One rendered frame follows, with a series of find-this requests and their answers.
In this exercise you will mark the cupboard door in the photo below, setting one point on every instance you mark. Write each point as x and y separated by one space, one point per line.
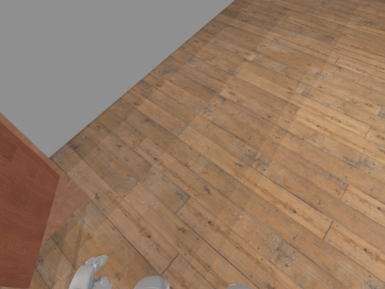
27 190

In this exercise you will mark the robot left thigh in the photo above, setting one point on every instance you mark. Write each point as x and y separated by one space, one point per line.
153 282

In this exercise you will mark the left robot hand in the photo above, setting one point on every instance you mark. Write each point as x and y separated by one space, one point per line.
84 276

